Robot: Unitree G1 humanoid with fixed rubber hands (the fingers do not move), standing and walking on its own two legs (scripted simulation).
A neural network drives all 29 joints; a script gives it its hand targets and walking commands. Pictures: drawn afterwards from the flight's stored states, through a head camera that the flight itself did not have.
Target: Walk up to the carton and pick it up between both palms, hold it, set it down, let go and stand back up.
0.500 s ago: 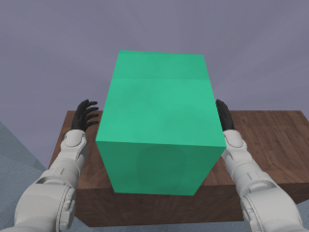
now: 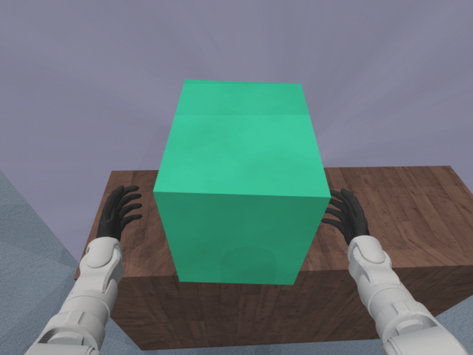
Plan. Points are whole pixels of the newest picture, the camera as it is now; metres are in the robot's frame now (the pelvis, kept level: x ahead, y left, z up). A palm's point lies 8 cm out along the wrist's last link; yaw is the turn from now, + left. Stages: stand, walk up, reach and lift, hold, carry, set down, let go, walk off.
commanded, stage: set down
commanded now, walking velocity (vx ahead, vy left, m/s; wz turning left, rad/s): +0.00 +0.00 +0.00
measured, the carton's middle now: (239, 183) +0.45 +0.01 +0.03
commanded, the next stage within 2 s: none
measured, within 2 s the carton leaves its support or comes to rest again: neither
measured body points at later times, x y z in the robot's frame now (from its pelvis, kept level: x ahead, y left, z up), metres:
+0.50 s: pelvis -0.01 +0.00 +0.00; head +0.00 +0.01 +0.45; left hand +0.27 +0.24 +0.00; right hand +0.29 -0.21 +0.00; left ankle +0.03 +0.11 -0.74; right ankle +0.04 -0.12 -0.74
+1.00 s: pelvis +0.00 -0.01 +0.00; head +0.00 +0.00 +0.45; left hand +0.21 +0.23 -0.01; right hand +0.22 -0.22 -0.01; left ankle +0.03 +0.11 -0.74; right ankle +0.04 -0.12 -0.74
